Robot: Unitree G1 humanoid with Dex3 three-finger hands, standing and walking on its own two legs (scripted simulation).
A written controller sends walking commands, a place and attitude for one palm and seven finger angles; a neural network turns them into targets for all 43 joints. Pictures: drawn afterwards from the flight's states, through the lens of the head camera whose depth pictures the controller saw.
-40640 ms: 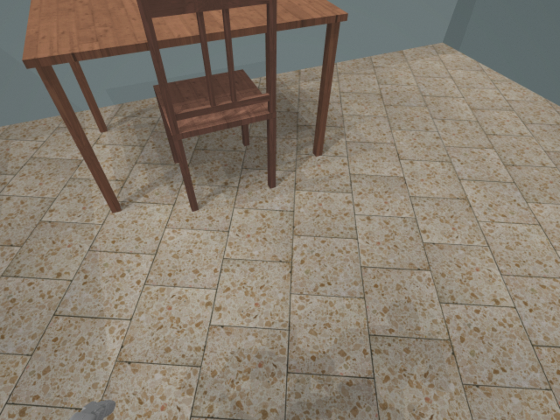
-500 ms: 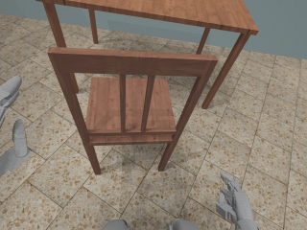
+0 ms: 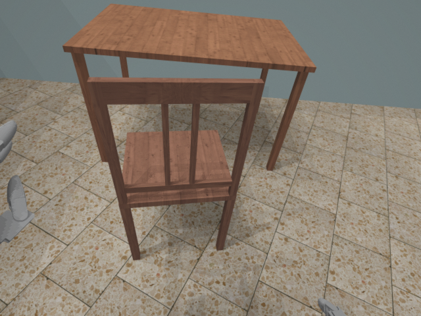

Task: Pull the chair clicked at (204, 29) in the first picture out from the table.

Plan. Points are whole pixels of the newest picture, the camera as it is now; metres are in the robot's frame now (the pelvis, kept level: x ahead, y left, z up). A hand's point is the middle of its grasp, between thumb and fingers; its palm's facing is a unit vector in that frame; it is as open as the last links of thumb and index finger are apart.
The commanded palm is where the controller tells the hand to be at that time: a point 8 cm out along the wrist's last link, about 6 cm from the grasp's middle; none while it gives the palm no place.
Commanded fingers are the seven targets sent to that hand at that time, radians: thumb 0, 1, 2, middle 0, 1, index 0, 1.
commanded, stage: stop stepping back and stand still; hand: left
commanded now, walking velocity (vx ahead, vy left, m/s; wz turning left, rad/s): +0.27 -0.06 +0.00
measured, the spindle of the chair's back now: (166, 148) +0.61 +0.13 -0.06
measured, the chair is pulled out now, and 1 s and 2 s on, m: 0.49 0.49 0.49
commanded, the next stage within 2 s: let the arm hang, fingers relaxed in 0.66 s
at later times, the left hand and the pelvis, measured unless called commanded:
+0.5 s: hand out of the picture +0.15 +0.27 +0.23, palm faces +0.42 -0.71 -0.56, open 7.4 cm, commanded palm +0.10 +0.32 +0.19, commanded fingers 0.00 0.90 0.90 -0.20 -0.30 -0.20 -0.30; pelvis -0.03 +0.02 +0.01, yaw +0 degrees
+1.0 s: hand out of the picture +0.09 +0.18 -0.13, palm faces -0.03 -0.99 -0.16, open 7.4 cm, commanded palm none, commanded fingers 0.00 0.90 0.90 -0.20 -0.30 -0.20 -0.30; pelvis -0.02 +0.02 +0.01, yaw +3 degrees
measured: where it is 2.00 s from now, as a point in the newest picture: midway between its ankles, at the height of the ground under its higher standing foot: outside the picture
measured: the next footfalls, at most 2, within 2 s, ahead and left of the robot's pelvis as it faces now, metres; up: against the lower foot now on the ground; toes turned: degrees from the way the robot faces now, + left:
right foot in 0.06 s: +0.04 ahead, -0.12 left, +0.00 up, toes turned -5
right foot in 0.52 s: +0.02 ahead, -0.09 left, +0.00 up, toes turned +0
